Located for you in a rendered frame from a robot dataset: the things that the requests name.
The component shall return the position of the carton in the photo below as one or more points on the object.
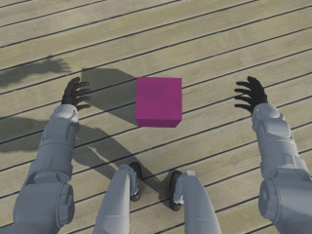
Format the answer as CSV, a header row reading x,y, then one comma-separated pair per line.
x,y
158,102

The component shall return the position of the left robot hand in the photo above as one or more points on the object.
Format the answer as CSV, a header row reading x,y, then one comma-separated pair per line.
x,y
71,95

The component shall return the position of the robot left upper arm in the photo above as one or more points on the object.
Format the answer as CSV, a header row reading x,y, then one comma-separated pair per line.
x,y
43,208

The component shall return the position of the robot left forearm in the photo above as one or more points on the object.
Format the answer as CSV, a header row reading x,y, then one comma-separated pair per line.
x,y
55,151

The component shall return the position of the robot right forearm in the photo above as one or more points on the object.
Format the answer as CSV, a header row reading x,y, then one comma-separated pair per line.
x,y
278,151

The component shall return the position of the right robot hand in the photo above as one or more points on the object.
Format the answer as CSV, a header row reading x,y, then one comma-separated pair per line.
x,y
256,93

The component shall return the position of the robot right upper arm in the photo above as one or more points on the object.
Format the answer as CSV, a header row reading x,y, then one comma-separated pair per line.
x,y
287,203

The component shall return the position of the robot left foot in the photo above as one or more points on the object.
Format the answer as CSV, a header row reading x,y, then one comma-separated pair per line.
x,y
137,168

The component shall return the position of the robot left thigh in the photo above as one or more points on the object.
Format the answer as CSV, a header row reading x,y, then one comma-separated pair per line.
x,y
114,215

